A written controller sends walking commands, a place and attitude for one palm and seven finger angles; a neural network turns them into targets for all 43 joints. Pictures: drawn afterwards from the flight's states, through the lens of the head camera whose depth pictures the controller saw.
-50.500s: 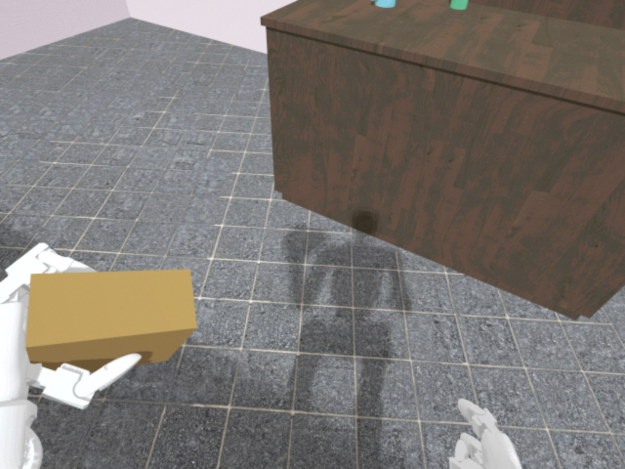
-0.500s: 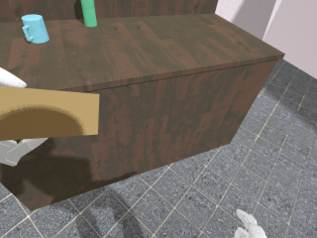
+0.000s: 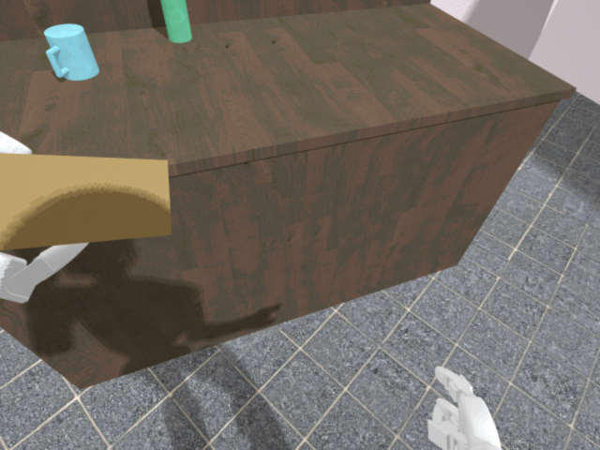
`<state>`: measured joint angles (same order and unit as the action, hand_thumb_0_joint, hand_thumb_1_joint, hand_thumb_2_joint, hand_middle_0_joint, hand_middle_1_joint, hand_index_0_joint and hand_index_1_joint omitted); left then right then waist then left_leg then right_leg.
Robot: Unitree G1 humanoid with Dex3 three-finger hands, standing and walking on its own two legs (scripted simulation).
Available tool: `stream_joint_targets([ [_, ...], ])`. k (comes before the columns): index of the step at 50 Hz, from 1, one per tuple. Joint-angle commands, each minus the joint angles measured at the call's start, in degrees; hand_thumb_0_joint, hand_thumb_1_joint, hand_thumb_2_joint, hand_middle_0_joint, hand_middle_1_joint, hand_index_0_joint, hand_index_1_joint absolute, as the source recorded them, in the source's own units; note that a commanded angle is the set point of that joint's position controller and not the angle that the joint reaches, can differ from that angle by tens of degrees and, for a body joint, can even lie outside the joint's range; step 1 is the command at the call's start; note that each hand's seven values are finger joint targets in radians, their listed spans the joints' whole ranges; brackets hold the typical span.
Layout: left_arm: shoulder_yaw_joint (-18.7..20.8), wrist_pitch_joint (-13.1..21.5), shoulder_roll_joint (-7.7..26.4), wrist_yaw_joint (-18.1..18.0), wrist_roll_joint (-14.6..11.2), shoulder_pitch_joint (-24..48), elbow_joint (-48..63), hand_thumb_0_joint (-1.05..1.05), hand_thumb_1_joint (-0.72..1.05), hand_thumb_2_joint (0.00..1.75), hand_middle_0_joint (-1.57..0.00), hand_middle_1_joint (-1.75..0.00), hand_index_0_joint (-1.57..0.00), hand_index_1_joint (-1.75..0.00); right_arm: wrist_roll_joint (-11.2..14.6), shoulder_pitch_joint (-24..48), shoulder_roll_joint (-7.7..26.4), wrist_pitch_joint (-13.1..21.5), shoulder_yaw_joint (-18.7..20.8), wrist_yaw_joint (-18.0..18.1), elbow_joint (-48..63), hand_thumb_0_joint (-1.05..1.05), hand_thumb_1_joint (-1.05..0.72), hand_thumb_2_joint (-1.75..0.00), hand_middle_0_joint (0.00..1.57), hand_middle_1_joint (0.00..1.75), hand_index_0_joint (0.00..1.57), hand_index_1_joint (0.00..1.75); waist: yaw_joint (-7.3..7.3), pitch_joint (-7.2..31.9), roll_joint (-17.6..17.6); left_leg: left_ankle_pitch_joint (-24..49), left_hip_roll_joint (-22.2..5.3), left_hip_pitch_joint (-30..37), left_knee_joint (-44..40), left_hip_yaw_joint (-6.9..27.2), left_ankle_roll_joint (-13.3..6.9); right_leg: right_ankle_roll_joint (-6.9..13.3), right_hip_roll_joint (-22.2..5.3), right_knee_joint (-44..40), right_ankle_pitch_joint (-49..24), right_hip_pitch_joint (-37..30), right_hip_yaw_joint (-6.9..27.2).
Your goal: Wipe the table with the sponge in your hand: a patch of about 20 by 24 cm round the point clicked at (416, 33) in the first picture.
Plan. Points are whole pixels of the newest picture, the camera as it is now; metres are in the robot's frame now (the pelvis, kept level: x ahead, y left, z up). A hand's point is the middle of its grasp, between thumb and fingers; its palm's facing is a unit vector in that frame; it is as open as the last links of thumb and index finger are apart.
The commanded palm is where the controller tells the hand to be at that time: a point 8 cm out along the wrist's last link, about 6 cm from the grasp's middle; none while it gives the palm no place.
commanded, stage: stop stepping back and stand still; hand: left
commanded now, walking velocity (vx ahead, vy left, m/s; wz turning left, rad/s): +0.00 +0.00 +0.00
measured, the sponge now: (91, 200) +0.27 +0.20 +0.25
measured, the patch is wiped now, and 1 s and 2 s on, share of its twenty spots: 0.95 0.95 0.95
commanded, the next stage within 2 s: stand and wait in 0.14 s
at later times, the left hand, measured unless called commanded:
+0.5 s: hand (8, 222) +0.22 +0.24 +0.27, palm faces +0.48 -0.81 -0.33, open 10.1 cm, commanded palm +0.15 +0.28 +0.29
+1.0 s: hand out of the picture +0.20 +0.23 +0.28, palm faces +0.48 -0.81 -0.34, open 10.1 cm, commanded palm +0.14 +0.28 +0.29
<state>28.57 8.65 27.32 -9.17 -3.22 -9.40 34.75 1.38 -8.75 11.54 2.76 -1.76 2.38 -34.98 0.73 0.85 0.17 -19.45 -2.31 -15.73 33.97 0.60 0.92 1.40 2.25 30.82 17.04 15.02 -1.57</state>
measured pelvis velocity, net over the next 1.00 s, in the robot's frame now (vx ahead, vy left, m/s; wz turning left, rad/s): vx -0.02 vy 0.00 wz -0.01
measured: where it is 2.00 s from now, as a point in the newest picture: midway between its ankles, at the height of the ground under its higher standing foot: outside the picture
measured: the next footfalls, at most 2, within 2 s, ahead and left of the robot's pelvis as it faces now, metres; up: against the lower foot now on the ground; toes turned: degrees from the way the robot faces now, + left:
none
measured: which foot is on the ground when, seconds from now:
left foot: down 0.00-1.00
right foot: down 0.00-1.00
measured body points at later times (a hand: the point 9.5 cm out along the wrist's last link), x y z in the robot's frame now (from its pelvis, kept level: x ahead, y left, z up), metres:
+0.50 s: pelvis -0.01 +0.00 +0.01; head +0.01 +0.01 +0.46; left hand +0.19 +0.28 +0.29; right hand +0.18 -0.22 -0.07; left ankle -0.02 +0.13 -0.73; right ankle -0.01 -0.10 -0.73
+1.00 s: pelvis -0.02 +0.00 +0.01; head -0.02 +0.01 +0.46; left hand +0.17 +0.27 +0.29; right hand +0.16 -0.22 -0.07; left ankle -0.02 +0.13 -0.73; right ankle -0.01 -0.10 -0.73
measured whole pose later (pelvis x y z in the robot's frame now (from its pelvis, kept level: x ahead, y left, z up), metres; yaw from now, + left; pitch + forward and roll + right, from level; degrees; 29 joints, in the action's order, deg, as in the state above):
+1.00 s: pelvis -0.02 +0.00 +0.01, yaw -1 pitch +0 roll -1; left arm 27.5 10.2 25.3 -8.6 -3.6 -15.4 36.6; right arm 0.9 -8.8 11.7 3.4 -1.4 2.2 -35.2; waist 0.5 -0.1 -0.8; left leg -15.3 -2.1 -14.2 29.5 -0.3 0.6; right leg 1.1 2.1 26.2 12.5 13.7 -0.7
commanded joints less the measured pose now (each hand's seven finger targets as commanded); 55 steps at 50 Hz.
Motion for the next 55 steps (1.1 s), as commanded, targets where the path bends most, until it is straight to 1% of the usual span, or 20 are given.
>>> stream_joint_targets([
  [1,5.19,2.86,9.82,-0.13,-0.7,1.56,12.85,0.0,0.1,1.3,-1.2,-1.6,-1.2,-1.6,0.21,5.5,7.04,2.59,2.91,-0.14,9.77,0.0,-0.9,-0.9,0.2,0.3,0.2,0.3,0.42,12.24,-3.7,28.21,-3.58,3.89,-2.94,2.78,-2.52,0.11,-7.17,-1.81,-31.38,-9.36,6.22],
  [4,6.75,3.54,11.04,-0.31,-0.86,0.08,17.16,0.0,0.1,1.3,-1.2,-1.6,-1.2,-1.6,-0.02,6.32,6.96,2.5,2.88,-0.26,10.32,0.0,-0.9,-0.9,0.2,0.3,0.2,0.3,-0.1,12.81,-3.28,31.05,-4.68,4.72,-4.76,3.91,-2.95,-0.67,-5.27,-1.09,-28.21,-8.57,4.07],
  [5,7.09,3.63,11.41,-0.38,-0.85,-0.19,18.31,0.0,0.1,1.3,-1.2,-1.6,-1.2,-1.6,-0.18,6.84,7.13,2.65,2.76,-0.15,10.54,0.0,-0.9,-0.9,0.2,0.3,0.2,0.3,-0.13,12.19,-7.03,32.75,-4.88,5.27,-5.77,4.43,-3.0,-0.49,-4.93,-0.2,-27.41,-7.56,3.78],
  [8,7.98,3.88,11.83,-0.78,-0.95,0.72,18.35,0.0,0.1,1.3,-1.2,-1.6,-1.2,-1.6,-0.11,6.62,6.85,2.66,2.73,-0.01,9.98,0.0,-0.9,-0.9,0.2,0.3,0.2,0.3,-0.54,12.47,-7.88,31.87,-5.49,5.94,-6.34,4.0,-2.99,-0.77,-3.89,-1.3,-23.34,-7.41,3.56],
  [11,7.77,3.58,11.53,-0.92,-0.99,1.46,15.38,0.0,0.1,1.3,-1.2,-1.6,-1.2,-1.6,-0.02,6.31,6.9,2.66,2.77,0.28,9.44,0.0,-0.9,-0.9,0.2,0.3,0.2,0.3,-0.21,11.58,-7.18,29.11,-5.1,5.98,-5.95,3.61,-2.64,-0.42,-4.5,-3.02,-23.87,-7.46,4.89],
  [14,6.55,3.41,10.63,-0.83,-0.99,4.34,13.38,0.0,0.1,1.3,-1.2,-1.6,-1.2,-1.6,0.03,6.51,7.27,2.61,3.07,0.46,9.21,0.0,-0.9,-0.9,0.2,0.3,0.2,0.3,0.09,10.2,-5.96,21.08,-4.27,4.63,-6.07,3.28,-2.33,-0.08,-5.22,-5.5,-20.77,-7.33,6.46],
  [19,4.84,3.17,9.31,-0.46,-0.9,4.01,13.06,0.0,0.1,1.3,-1.2,-1.6,-1.2,-1.6,-0.02,6.93,7.12,2.77,2.93,0.55,9.36,0.0,-0.9,-0.9,0.2,0.3,0.2,0.3,0.04,9.41,-3.85,16.21,-3.8,3.92,-6.7,3.45,-2.55,0.08,-5.83,-7.14,-17.87,-6.63,7.12],
  [20,4.72,2.89,9.15,-0.43,-0.93,2.88,11.86,0.0,0.1,1.3,-1.2,-1.6,-1.2,-1.6,-0.11,7.23,7.11,2.88,2.79,0.65,9.53,0.0,-0.9,-0.9,0.2,0.3,0.2,0.3,0.08,8.2,-4.61,15.41,-3.68,3.59,-7.13,3.83,-2.66,0.28,-6.06,-7.44,-16.77,-5.38,7.37],
  [24,5.33,3.43,9.64,-0.57,-0.96,2.31,13.16,0.0,0.1,1.3,-1.2,-1.6,-1.2,-1.6,-0.25,7.18,6.97,2.92,2.79,0.67,9.48,0.0,-0.9,-0.9,0.2,0.3,0.2,0.3,-0.15,8.41,-2.78,13.25,-3.61,2.49,-7.65,3.78,-2.72,0.14,-6.02,-8.07,-14.48,-5.77,7.45],
  [25,5.76,3.42,10.04,-0.63,-0.92,1.8,13.37,0.0,0.1,1.3,-1.2,-1.6,-1.2,-1.6,-0.32,7.16,7.18,3.01,2.85,0.71,9.62,0.0,-0.9,-0.9,0.2,0.3,0.2,0.3,-0.13,8.12,-4.51,14.34,-3.66,2.74,-7.79,4.03,-2.75,0.41,-6.21,-7.79,-14.95,-5.31,7.62],
  [30,6.38,3.95,10.35,-0.9,-0.99,0.94,13.8,0.0,0.1,1.3,-1.2,-1.6,-1.2,-1.6,-0.36,7.03,7.2,3.42,2.86,0.79,9.53,0.0,-0.9,-0.9,0.2,0.3,0.2,0.3,-0.33,8.51,-6.34,15.52,-4.28,3.06,-9.35,4.43,-2.84,0.02,-5.17,-6.5,-14.91,-5.67,6.18],
  [34,6.47,4.28,10.28,-0.96,-0.95,1.83,13.68,0.0,0.1,1.3,-1.2,-1.6,-1.2,-1.6,-0.23,6.76,7.19,3.54,3.02,0.67,9.09,0.0,-0.9,-0.9,0.2,0.3,0.2,0.3,-0.4,8.87,-4.77,14.79,-4.31,2.9,-9.21,4.11,-2.69,-0.19,-4.86,-6.82,-14.59,-6.45,6.05],
  [35,5.96,4.06,9.66,-0.85,-1.01,1.17,12.45,0.0,0.1,1.3,-1.2,-1.6,-1.2,-1.6,-0.25,6.9,7.38,3.65,2.97,0.68,9.22,0.0,-0.9,-0.9,0.2,0.3,0.2,0.3,-0.19,8.1,-6.29,15.05,-4.16,2.92,-9.45,4.36,-2.67,0.04,-5.06,-6.81,-14.57,-5.69,6.1],
  [41,5.86,4.34,9.67,-0.69,-0.95,1.19,13.68,0.0,0.1,1.3,-1.2,-1.6,-1.2,-1.6,-0.18,6.67,7.06,3.72,2.92,0.42,8.9,0.0,-0.9,-0.9,0.2,0.3,0.2,0.3,-0.25,8.58,-5.06,15.39,-4.33,3.34,-9.3,4.07,-2.66,-0.13,-5.16,-7.05,-15.05,-5.93,6.17],
  [44,6.0,4.31,9.64,-0.65,-1.08,1.07,12.59,0.0,0.1,1.3,-1.2,-1.6,-1.2,-1.6,-0.13,6.76,7.08,3.63,3.05,0.36,8.71,0.0,-0.9,-0.9,0.2,0.3,0.2,0.3,-0.19,8.18,-3.22,13.32,-3.96,2.98,-8.73,3.67,-2.51,-0.13,-5.62,-8.41,-14.0,-5.66,6.9],
  [46,5.4,4.23,9.26,-0.56,-0.97,1.81,12.61,0.0,0.1,1.3,-1.2,-1.6,-1.2,-1.6,-0.16,6.84,7.14,3.58,2.92,0.35,8.81,0.0,-0.9,-0.9,0.2,0.3,0.2,0.3,-0.11,7.02,-4.68,12.4,-3.97,2.76,-9.13,3.79,-2.49,0.06,-5.64,-8.66,-12.63,-4.68,7.02],
  [49,5.74,4.4,9.73,-0.71,-0.94,2.7,12.45,0.0,0.1,1.3,-1.2,-1.6,-1.2,-1.6,-0.17,6.86,7.1,3.52,3.0,0.41,8.75,0.0,-0.9,-0.9,0.2,0.3,0.2,0.3,-0.23,7.09,-3.74,9.05,-3.86,2.49,-9.69,4.07,-2.62,0.05,-5.4,-9.21,-9.6,-4.29,7.09],
  [50,5.37,4.28,9.41,-0.65,-0.92,2.51,12.67,0.0,0.1,1.3,-1.2,-1.6,-1.2,-1.6,-0.26,7.03,7.3,3.58,2.96,0.45,9.01,0.0,-0.9,-0.9,0.2,0.3,0.2,0.3,-0.07,6.57,-5.65,9.18,-3.86,2.72,-10.2,4.25,-2.67,0.22,-5.33,-8.89,-9.55,-3.57,6.9],
  [54,5.43,4.47,9.52,-0.75,-0.8,2.81,13.46,0.0,0.1,1.3,-1.2,-1.6,-1.2,-1.6,-0.22,6.79,7.15,3.75,2.97,0.42,8.91,0.0,-0.9,-0.9,0.2,0.3,0.2,0.3,-0.31,7.47,-4.74,9.43,-4.02,2.5,-10.48,4.17,-2.67,-0.09,-4.9,-8.4,-10.22,-4.86,6.36],
  [55,5.31,4.28,9.33,-0.69,-0.84,2.11,12.36,0.0,0.1,1.3,-1.2,-1.6,-1.2,-1.6,-0.33,6.97,7.21,3.82,2.88,0.47,9.08,0.0,-0.9,-0.9,0.2,0.3,0.2,0.3,-0.2,6.68,-5.83,9.29,-4.01,2.7,-10.74,4.15,-2.71,0.06,-5.06,-8.66,-9.81,-3.79,6.58],
])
